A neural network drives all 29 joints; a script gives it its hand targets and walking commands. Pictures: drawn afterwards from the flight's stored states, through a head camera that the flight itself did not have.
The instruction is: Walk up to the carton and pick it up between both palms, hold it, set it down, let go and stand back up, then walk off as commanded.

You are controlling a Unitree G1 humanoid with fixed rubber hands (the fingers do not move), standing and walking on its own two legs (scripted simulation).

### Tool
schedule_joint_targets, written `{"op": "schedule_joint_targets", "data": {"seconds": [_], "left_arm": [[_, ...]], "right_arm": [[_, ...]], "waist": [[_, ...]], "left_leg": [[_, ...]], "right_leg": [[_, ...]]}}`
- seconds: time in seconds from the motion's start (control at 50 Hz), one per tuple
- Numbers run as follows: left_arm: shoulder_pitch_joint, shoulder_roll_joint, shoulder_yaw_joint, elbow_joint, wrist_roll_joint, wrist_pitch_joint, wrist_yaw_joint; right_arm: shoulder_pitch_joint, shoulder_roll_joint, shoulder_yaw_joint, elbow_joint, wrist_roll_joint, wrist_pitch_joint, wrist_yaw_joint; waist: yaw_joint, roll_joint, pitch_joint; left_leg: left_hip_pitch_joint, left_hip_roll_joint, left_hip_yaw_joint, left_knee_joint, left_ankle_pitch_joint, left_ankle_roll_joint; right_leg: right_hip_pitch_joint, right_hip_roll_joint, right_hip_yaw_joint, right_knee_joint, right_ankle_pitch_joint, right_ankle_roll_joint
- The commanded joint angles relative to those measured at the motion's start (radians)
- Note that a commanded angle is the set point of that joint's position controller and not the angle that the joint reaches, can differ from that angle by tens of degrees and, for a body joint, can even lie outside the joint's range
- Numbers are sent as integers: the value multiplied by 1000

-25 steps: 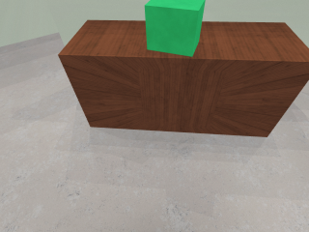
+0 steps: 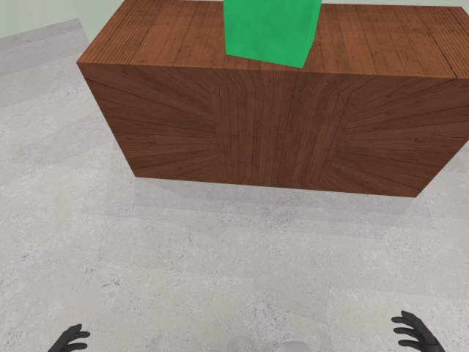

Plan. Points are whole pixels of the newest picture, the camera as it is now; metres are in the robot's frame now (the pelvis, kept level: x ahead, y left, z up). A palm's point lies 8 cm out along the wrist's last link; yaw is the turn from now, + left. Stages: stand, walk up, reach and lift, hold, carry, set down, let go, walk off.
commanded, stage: walk off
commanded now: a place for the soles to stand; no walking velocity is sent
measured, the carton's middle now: (273, 12) +1.09 -0.10 +0.04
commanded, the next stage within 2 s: stand in 0.04 s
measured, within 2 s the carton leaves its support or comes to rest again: neither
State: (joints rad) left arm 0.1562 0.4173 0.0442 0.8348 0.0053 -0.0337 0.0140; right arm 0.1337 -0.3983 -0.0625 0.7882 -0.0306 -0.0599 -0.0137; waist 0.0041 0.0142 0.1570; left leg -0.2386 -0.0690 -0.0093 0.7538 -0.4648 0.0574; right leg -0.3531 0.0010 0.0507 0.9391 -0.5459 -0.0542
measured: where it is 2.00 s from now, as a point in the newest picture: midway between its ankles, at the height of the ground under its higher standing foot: outside the picture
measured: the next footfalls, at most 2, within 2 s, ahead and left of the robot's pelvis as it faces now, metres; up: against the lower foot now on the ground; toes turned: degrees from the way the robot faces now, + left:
none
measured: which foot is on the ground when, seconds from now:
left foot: down 0.00-1.00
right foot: down 0.00-1.00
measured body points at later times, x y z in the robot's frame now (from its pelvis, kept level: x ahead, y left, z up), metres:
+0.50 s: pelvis +0.02 -0.01 +0.01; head +0.08 -0.02 +0.45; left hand +0.14 +0.30 -0.10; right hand +0.17 -0.32 -0.10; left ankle -0.01 +0.10 -0.71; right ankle +0.02 -0.14 -0.71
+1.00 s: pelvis +0.01 -0.02 +0.04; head +0.02 -0.02 +0.49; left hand +0.12 +0.28 -0.09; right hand +0.13 -0.32 -0.09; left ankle +0.00 +0.10 -0.71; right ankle +0.02 -0.14 -0.71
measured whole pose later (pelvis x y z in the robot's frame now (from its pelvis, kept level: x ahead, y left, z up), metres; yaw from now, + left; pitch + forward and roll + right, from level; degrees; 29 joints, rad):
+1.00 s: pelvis +0.01 -0.02 +0.04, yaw +0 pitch -5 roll +0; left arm 0.04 0.34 0.03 1.11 0.00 -0.02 0.01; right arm 0.03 -0.34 -0.03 1.11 0.00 -0.02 0.00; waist 0.00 0.01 0.09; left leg -0.05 -0.02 -0.05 0.36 -0.23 0.00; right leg -0.10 0.01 0.01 0.37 -0.20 -0.01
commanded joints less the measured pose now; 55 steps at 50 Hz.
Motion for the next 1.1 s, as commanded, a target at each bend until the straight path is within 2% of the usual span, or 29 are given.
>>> {"op": "schedule_joint_targets", "data": {"seconds": [0.0,0.02,0.04,0.06,0.08,0.12,0.14,0.16,0.2,0.24,0.28,0.32,0.36,0.4,0.42,0.44,0.46,0.48,0.52,0.54,0.56,0.58,0.64,0.7,0.76,0.82,0.86,0.9,1.08], "left_arm": [[9,191,49,-61,-2,-17,0],[12,202,53,-60,0,-22,1],[38,209,56,-53,2,-30,3],[71,286,79,-52,15,-29,7],[106,304,79,-56,17,-28,13],[82,265,59,-68,21,-27,21],[56,244,46,-59,19,-27,24],[20,233,36,-66,10,-19,22],[-29,185,42,-53,-15,-2,10],[-24,186,56,-21,-23,6,15],[-18,176,57,-25,-20,1,16],[24,198,57,-26,-12,-10,15],[72,242,67,-16,-1,-12,16],[52,233,60,-25,14,-18,21],[13,220,49,-19,14,-17,19],[-24,210,41,-14,8,-10,14],[-66,179,34,-26,-6,-3,8],[-58,169,41,8,-17,5,5],[-50,168,50,6,-18,3,12],[-43,176,50,12,-14,0,11],[-34,178,48,-2,-11,0,6],[-33,130,35,45,-17,-3,2],[-76,179,41,94,-16,-1,4],[-122,163,31,118,-12,-1,2],[-147,153,24,160,-8,2,3],[-139,134,17,191,-15,0,-1],[-145,147,20,211,-9,-2,1],[-141,134,16,224,-8,2,1],[-145,124,17,250,-4,-11,-3]], "right_arm": [[67,-275,-65,-22,-2,-3,-21],[27,-258,-53,-33,4,1,-17],[-15,-243,-44,-43,16,6,-9],[-42,-196,-27,-63,27,10,-3],[-26,-212,-37,-53,38,14,-10],[-3,-187,-27,-36,28,14,-9],[25,-171,-25,-5,27,15,-4],[49,-164,-26,9,19,9,-6],[43,-214,-40,23,9,-4,-1],[39,-241,-44,33,11,-2,-7],[36,-232,-42,16,11,2,-14],[-23,-213,-36,-10,20,6,-14],[-48,-183,-35,-18,30,17,-14],[-39,-157,-25,-11,32,19,-13],[-6,-139,-22,9,26,20,-10],[29,-143,-25,40,17,13,-6],[-3,-180,-37,42,16,2,-4],[-17,-210,-46,39,17,4,-2],[-31,-220,-37,34,16,5,-2],[-46,-216,-34,33,15,10,-2],[-66,-201,-32,20,16,9,-4],[-98,-188,-22,58,42,12,-7],[-95,-177,-8,105,38,25,-9],[-128,-175,-3,153,33,27,-5],[-143,-147,6,188,41,27,0],[-153,-152,5,228,29,26,0],[-155,-150,8,241,30,28,1],[-164,-152,3,255,29,26,5],[-141,-154,-1,294,19,23,8]], "waist": [[-32,110,-114],[-2,86,-111],[28,67,-130],[69,-87,-202],[71,-147,-252],[46,-159,-205],[23,-152,-198],[-8,-157,-214],[-17,-7,-197],[-24,45,-192],[-18,47,-211],[33,21,-252],[61,-43,-293],[37,-102,-239],[1,-117,-208],[-29,-98,-214],[-33,-21,-204],[-29,25,-195],[-16,6,-193],[-5,16,-231],[0,14,-243],[2,106,-254],[-6,-19,-257],[-4,33,-227],[-10,-35,-214],[1,13,-194],[0,-35,-185],[-2,9,-181],[9,-14,-145]], "left_leg": [[195,343,-383,-207,784,164],[120,279,-288,-154,808,107],[-60,202,-177,-104,744,44],[-154,57,-81,24,561,-19],[-83,25,-52,163,277,-53],[-164,45,-94,155,-185,-56],[-150,80,-91,-1,-163,-48],[-41,99,-83,-172,48,-34],[92,182,-281,-263,432,43],[157,293,-340,-210,831,126],[193,301,-304,-142,1024,142],[58,175,-130,-61,987,71],[1,33,-65,100,451,-18],[-71,47,-72,42,35,-30],[-43,73,-86,-108,-38,-26],[90,114,-108,-273,205,-16],[136,162,-226,-310,441,26],[120,251,-309,-310,534,107],[110,298,-302,-242,771,168],[97,267,-236,-202,807,136],[110,215,-182,-193,805,98],[98,199,-150,-186,814,48],[115,158,-128,-257,605,-8],[133,167,-123,-327,609,-6],[173,166,-120,-377,566,-25],[142,165,-116,-417,541,-23],[121,174,-120,-444,490,-28],[132,171,-111,-459,463,-26],[109,167,-124,-502,376,-37]], "right_leg": [[-178,-52,23,-126,2,-6],[-46,-58,4,-283,102,-16],[190,-66,20,-437,436,-32],[258,-186,255,-452,559,-112],[212,-309,398,-474,697,-222],[257,-352,407,-445,968,-261],[279,-319,336,-392,977,-225],[237,-265,269,-345,989,-162],[70,-74,58,-270,676,-14],[15,-25,-15,-151,361,15],[5,-42,-11,-156,316,7],[227,-81,31,-342,636,-35],[241,-250,284,-416,816,-170],[274,-310,316,-419,1002,-224],[235,-297,282,-407,991,-186],[155,-230,191,-368,888,-115],[99,-110,80,-329,747,-34],[102,-31,-5,-249,546,13],[121,-25,-8,-238,375,17],[173,-46,1,-294,440,5],[195,-59,25,-341,540,-7],[250,-88,52,-377,680,-2],[300,-132,93,-427,791,-25],[301,-120,79,-482,720,-2],[278,-114,67,-543,690,7],[321,-111,70,-583,655,21],[334,-112,62,-597,615,26],[327,-120,66,-615,599,22],[300,-119,74,-671,508,29]]}}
